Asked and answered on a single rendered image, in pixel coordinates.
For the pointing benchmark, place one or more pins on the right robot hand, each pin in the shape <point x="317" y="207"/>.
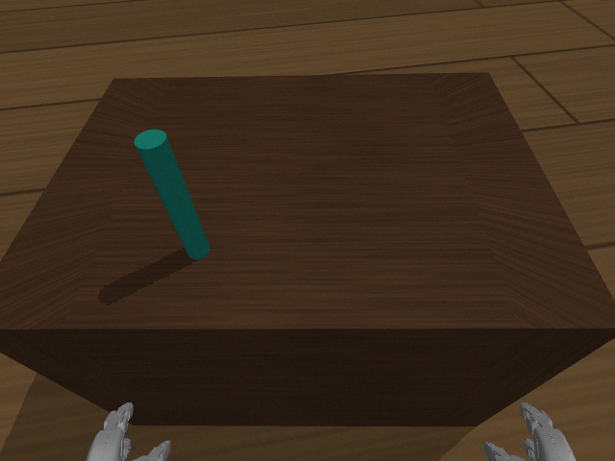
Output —
<point x="548" y="444"/>

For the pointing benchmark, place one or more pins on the can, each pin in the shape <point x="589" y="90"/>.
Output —
<point x="157" y="155"/>

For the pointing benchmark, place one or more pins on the left robot hand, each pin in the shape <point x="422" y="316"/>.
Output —
<point x="109" y="444"/>

